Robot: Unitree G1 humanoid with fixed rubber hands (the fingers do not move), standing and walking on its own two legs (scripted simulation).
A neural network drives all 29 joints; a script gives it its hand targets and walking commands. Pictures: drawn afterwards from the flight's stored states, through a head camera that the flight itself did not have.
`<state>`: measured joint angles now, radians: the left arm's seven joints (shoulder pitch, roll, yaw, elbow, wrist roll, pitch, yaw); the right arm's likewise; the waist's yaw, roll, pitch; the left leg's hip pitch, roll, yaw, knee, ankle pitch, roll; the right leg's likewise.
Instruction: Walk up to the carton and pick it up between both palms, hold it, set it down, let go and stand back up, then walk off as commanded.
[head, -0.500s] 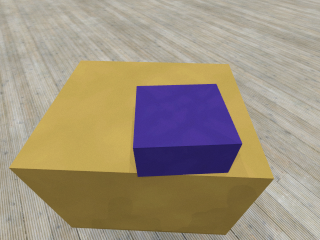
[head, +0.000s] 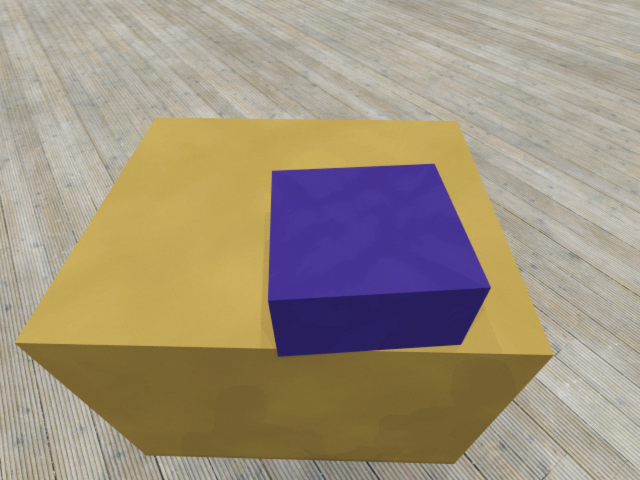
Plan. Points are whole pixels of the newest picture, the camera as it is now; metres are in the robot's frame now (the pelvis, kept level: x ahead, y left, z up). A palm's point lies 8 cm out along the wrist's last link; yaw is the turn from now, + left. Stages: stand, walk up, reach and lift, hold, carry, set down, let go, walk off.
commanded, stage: stand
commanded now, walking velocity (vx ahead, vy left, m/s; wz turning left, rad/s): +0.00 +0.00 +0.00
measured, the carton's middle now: (361, 253) +0.50 -0.06 -0.03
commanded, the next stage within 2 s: walk off in 0.02 s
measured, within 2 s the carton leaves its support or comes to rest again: neither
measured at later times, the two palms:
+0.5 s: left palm out of the picture +0.07 +0.30 -0.15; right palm out of the picture +0.07 -0.33 -0.16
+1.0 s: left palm out of the picture -0.05 +0.28 -0.17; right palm out of the picture -0.02 -0.32 -0.16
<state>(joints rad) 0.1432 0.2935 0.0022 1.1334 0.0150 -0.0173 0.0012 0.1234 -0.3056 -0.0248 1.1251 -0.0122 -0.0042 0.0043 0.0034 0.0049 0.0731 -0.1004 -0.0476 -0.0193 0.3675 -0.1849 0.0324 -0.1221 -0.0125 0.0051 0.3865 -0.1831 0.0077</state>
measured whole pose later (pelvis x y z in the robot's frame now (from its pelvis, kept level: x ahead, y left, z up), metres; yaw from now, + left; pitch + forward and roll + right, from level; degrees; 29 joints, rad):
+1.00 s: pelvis -0.15 -0.02 -0.06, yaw +6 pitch -4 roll +0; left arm 0.09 0.33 0.07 0.77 0.01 0.03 0.02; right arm 0.13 -0.39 -0.07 0.80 0.00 0.05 0.00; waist -0.01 -0.01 0.26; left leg -0.29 -0.06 -0.16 0.91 -0.58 0.01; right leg -0.51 -0.05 -0.05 0.91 -0.33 -0.01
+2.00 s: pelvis -0.44 -0.02 -0.06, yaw -4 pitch -5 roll +1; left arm 0.18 0.43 0.10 0.85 0.00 0.03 0.01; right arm 0.15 -0.34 -0.07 0.81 -0.02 0.04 -0.02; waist 0.01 -0.05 0.24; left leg -0.44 0.03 -0.04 0.91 -0.37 -0.05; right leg -0.34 0.07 0.11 0.96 -0.57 -0.02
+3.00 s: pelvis -0.58 +0.02 -0.04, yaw +1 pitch -7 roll -1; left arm 0.18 0.31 0.07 1.02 0.03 0.01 -0.02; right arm 0.19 -0.38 -0.08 0.99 0.00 -0.01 0.03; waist 0.00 0.03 0.10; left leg -0.31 -0.05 -0.06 0.78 -0.38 0.04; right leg -0.35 0.01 0.06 0.68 -0.21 0.04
